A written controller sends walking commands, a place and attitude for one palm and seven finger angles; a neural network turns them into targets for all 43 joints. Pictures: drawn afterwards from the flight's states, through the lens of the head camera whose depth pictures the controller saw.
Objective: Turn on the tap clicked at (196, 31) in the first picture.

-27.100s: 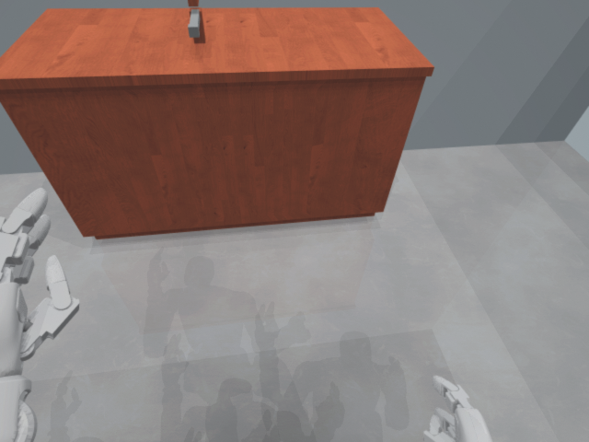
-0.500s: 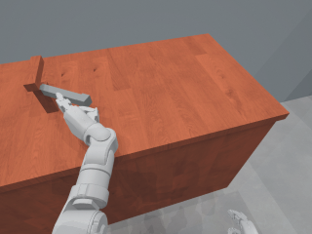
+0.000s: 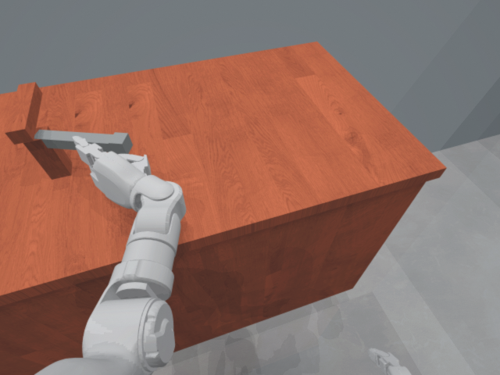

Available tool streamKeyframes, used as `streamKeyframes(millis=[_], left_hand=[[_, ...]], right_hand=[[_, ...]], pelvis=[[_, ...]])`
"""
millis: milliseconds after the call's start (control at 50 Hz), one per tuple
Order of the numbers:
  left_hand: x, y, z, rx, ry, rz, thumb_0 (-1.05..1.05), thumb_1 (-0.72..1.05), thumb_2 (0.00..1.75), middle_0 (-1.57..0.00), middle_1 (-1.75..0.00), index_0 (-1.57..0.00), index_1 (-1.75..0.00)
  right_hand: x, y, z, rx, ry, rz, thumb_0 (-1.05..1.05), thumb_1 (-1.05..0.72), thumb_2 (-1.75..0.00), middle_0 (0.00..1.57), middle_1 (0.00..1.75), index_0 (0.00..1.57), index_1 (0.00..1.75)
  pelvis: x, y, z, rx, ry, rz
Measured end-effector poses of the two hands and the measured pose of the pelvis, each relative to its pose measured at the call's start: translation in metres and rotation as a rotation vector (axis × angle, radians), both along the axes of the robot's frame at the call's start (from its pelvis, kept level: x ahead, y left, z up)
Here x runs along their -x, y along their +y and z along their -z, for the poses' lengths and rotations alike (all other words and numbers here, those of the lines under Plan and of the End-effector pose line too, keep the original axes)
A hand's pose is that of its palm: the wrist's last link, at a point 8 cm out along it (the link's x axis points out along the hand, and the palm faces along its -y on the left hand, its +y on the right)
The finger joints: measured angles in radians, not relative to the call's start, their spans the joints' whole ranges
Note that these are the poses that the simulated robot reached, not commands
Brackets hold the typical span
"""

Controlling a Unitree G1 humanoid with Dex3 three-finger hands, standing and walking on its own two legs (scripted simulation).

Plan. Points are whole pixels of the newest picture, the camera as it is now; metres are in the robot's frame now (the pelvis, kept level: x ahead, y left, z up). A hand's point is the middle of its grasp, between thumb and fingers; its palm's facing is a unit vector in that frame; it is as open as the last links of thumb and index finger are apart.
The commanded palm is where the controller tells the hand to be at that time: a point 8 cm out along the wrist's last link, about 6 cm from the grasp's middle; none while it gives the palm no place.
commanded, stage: push the lever round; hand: left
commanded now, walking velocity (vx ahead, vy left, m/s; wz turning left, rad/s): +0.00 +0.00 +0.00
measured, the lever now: (121, 144) +0.47 +0.23 +0.11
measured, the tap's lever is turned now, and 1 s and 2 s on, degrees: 66 86 86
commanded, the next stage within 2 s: lift the hand up off the lever in 0.28 s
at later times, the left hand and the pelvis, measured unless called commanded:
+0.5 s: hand (151, 144) +0.48 +0.18 +0.11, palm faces +0.82 -0.55 -0.13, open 8.1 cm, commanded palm +0.42 +0.20 +0.11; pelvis +0.00 +0.00 +0.00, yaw -1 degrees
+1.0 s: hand (144, 143) +0.47 +0.19 +0.12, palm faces +0.80 -0.59 -0.11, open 7.8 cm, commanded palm +0.40 +0.20 +0.13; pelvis +0.02 +0.01 +0.01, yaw -1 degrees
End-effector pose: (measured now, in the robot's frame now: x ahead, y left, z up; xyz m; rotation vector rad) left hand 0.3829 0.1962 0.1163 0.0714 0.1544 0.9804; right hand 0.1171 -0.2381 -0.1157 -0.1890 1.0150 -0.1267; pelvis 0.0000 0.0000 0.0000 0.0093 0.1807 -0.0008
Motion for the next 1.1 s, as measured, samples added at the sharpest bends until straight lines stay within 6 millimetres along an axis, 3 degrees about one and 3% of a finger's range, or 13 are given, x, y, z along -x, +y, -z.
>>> streamKeyframes(millis=[340, 600, 760, 1100], left_hand=[[-0.027, -0.004, -0.002, 0.000, 0.002, -0.005, 0.02, 0.90, 0.90, -0.16, -0.15, -0.09, -0.12], [-0.038, -0.001, -0.004, 0.004, -0.004, 0.007, 0.02, 0.90, 0.90, -0.16, -0.15, -0.10, -0.12], [-0.034, 0.005, -0.007, 0.023, -0.003, 0.009, 0.02, 0.90, 0.90, -0.16, -0.15, -0.14, -0.14], [-0.023, 0.002, -0.020, 0.030, -0.007, 0.035, 0.02, 0.90, 0.90, -0.16, -0.15, -0.15, -0.15]], right_hand=[[0.041, -0.009, 0.009, 0.006, 0.087, 0.051, 0.01, -0.91, -0.90, 0.20, 0.30, 0.20, 0.30], [0.056, -0.007, 0.008, -0.004, 0.118, 0.074, 0.01, -0.91, -0.90, 0.20, 0.30, 0.20, 0.30], [0.044, -0.003, 0.003, -0.006, 0.093, 0.063, 0.01, -0.91, -0.90, 0.20, 0.30, 0.20, 0.30], [-0.009, 0.012, -0.007, -0.025, -0.006, -0.009, 0.01, -0.91, -0.90, 0.20, 0.30, 0.20, 0.30]], pelvis=[[-0.001, -0.001, 0.002, -0.003, 0.037, 0.011], [-0.007, 0.003, 0.001, -0.002, 0.048, 0.023], [-0.011, 0.006, -0.003, 0.003, 0.027, 0.022], [-0.019, 0.011, -0.007, 0.004, -0.012, 0.013]])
